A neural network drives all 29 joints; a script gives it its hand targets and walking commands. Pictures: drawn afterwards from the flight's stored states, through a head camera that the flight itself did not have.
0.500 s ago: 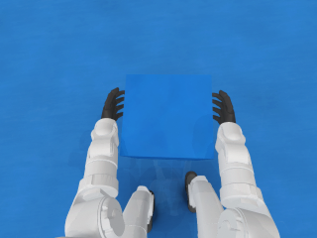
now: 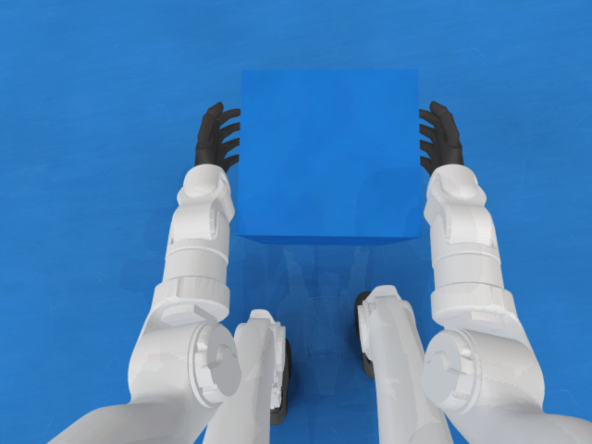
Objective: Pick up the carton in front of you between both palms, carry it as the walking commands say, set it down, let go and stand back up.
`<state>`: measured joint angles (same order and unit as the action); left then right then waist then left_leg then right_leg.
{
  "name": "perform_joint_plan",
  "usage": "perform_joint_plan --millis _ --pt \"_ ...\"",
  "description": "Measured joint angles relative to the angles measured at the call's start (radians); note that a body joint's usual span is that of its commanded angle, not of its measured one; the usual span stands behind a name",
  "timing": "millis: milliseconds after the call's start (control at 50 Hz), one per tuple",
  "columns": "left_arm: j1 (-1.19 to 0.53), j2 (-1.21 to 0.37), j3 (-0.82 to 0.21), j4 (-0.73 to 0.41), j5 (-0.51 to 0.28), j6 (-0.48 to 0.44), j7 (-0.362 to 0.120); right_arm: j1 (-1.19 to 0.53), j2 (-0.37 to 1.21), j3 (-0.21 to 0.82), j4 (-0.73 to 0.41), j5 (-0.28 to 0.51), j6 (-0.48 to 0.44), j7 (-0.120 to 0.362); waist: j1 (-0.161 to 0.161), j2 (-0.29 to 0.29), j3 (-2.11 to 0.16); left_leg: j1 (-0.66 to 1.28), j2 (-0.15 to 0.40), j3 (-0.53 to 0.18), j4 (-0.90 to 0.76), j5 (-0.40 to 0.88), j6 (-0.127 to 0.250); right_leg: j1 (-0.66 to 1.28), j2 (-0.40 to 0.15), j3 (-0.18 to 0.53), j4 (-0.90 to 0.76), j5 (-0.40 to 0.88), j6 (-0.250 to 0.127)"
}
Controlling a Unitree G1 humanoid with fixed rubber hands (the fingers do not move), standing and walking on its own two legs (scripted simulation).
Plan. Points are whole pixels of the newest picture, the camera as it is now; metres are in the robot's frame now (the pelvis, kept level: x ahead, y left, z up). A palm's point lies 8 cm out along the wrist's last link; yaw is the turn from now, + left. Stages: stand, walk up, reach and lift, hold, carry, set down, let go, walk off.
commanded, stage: set down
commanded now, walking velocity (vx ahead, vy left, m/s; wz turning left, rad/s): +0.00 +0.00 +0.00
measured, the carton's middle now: (324, 175) +0.46 -0.05 -0.16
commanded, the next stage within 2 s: none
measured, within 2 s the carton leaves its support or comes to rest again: rests again in 1.42 s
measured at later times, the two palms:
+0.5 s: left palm (251, 175) +0.50 +0.08 -0.24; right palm (423, 172) +0.47 -0.22 -0.25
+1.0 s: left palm (264, 183) +0.51 +0.07 -0.35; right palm (413, 171) +0.50 -0.23 -0.34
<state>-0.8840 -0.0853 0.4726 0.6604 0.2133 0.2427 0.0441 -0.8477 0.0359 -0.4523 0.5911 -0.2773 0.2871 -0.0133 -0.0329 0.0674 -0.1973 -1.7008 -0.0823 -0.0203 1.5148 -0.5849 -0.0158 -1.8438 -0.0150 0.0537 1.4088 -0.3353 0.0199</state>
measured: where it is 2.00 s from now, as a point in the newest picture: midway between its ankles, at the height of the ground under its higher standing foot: (324, 372)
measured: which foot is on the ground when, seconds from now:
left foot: down 0.00-1.00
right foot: down 0.00-1.00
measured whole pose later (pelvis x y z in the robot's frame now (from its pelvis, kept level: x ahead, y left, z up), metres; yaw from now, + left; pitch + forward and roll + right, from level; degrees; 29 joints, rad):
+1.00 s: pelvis -0.03 -0.01 -0.18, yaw +4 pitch +43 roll +3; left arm -1.36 0.12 0.27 0.87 0.01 0.22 0.19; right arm -1.39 -0.29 -0.33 0.94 -0.05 0.24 -0.02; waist -0.11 0.05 0.23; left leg -2.21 -0.15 -0.02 2.17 -0.71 -0.06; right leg -2.37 -0.04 0.06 2.03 -0.40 0.01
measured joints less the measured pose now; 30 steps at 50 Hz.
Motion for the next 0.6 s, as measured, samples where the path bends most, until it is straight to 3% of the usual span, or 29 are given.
perform_joint_plan --millis 240,600 --pt "-0.132 0.047 -0.049 0.023 -0.068 -0.002 0.055 -0.142 -0.082 0.018 0.038 0.054 0.002 -0.002 -0.017 -0.004 0.063 -0.229 -0.014 0.013 0.21 -0.044 -0.013 -0.243 -0.001 0.013 0.209 -0.027 -0.001" --pt "-0.365 0.135 -0.073 0.123 -0.115 -0.007 0.093 -0.382 -0.196 0.05 0.151 0.097 0.003 -0.019 -0.04 0.009 0.264 -0.432 -0.033 0.009 0.463 -0.08 -0.04 -0.459 -0.003 0.009 0.449 -0.034 -0.015"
